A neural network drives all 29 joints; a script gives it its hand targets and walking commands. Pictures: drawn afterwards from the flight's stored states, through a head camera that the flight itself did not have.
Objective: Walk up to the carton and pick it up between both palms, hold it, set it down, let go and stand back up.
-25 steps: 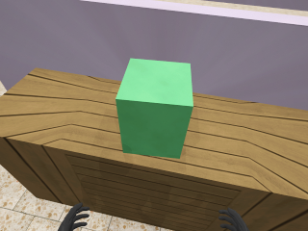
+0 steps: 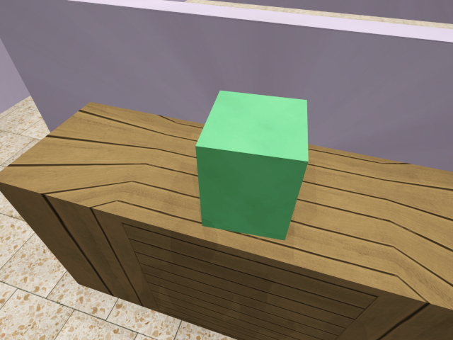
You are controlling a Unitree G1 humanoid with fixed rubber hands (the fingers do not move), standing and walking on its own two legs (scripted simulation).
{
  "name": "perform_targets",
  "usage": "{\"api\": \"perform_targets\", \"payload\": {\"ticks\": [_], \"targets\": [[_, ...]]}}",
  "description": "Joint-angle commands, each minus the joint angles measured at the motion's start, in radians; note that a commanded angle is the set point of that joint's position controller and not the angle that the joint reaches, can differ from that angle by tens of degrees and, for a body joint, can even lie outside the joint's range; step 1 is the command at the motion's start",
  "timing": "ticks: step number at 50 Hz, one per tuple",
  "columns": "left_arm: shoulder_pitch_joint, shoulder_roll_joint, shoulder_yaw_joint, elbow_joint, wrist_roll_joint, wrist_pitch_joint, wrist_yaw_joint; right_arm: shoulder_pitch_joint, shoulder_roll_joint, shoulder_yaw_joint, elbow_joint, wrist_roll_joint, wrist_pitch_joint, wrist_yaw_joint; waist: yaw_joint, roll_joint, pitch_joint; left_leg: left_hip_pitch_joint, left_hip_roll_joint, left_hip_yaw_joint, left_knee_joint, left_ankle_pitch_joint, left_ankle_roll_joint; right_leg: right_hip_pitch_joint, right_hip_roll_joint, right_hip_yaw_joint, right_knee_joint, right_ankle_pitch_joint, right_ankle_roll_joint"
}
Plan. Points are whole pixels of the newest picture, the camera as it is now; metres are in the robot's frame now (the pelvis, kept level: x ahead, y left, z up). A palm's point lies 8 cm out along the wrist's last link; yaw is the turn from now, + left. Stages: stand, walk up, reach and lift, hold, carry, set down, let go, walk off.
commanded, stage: stand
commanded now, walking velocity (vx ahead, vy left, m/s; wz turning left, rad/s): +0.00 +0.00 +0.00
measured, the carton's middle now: (252, 165) +0.52 -0.04 +0.03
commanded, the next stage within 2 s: none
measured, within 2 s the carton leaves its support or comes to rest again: neither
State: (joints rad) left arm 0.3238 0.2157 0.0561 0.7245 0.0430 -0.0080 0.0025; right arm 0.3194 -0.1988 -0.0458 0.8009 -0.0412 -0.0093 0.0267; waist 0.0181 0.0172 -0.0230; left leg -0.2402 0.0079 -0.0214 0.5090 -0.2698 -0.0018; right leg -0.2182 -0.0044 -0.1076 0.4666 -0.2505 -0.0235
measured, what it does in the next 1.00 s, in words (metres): stands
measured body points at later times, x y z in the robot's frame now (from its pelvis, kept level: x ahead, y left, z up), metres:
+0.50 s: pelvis +0.00 +0.00 +0.00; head -0.01 +0.00 +0.45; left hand +0.00 +0.24 -0.14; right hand +0.03 -0.23 -0.15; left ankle +0.00 +0.12 -0.74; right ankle +0.00 -0.10 -0.74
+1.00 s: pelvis +0.00 +0.00 +0.00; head -0.01 +0.00 +0.45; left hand -0.05 +0.21 -0.16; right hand -0.01 -0.21 -0.16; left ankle +0.00 +0.12 -0.74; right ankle +0.00 -0.10 -0.74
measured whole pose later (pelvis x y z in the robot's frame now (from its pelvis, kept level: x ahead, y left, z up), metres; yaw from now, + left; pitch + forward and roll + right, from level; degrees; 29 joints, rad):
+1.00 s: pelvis +0.00 +0.00 +0.00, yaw +2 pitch -2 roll +0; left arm 0.36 0.11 0.04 1.11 0.02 0.00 0.04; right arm 0.35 -0.12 -0.01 1.09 -0.02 0.00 -0.04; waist 0.01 0.01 0.00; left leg -0.19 -0.01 -0.06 0.44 -0.23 0.00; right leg -0.16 -0.02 -0.15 0.42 -0.23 -0.03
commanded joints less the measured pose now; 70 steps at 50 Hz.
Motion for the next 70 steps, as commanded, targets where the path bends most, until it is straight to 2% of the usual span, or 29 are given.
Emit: {"api": "perform_targets", "payload": {"ticks": [1,16,38,52,70], "targets": [[-0.002,0.104,0.029,-0.057,-0.003,-0.028,0.008,0.016,-0.116,-0.027,-0.057,0.003,-0.022,-0.014,-0.004,-0.005,0.015,-0.083,0.067,-0.098,-0.104,0.126,0.031,0.041,-0.106,0.123,-0.097,0.045,-0.012],[0.086,0.073,0.027,0.109,-0.013,-0.018,0.024,0.071,-0.090,-0.015,0.059,0.014,-0.017,-0.042,-0.002,0.004,0.070,-0.103,0.059,-0.123,-0.141,0.114,0.042,0.057,-0.108,0.098,-0.115,0.034,-0.013],[0.117,0.004,0.007,0.318,-0.020,-0.004,0.038,0.096,-0.030,0.014,0.223,0.022,-0.005,-0.062,-0.005,-0.005,0.116,-0.086,0.047,-0.117,-0.166,0.116,0.036,0.084,-0.111,0.081,-0.139,0.035,-0.012],[0.121,-0.027,-0.006,0.389,-0.022,0.001,0.042,0.098,0.003,0.031,0.285,0.024,0.000,-0.069,-0.005,-0.009,0.131,-0.081,0.044,-0.109,-0.164,0.117,0.028,0.082,-0.111,0.082,-0.148,0.018,-0.015],[0.119,-0.039,-0.016,0.420,-0.024,0.003,0.044,0.098,0.025,0.043,0.321,0.025,0.003,-0.074,-0.004,-0.009,0.136,-0.079,0.045,-0.099,-0.152,0.124,0.018,0.079,-0.114,0.087,-0.159,0.003,-0.024]]}}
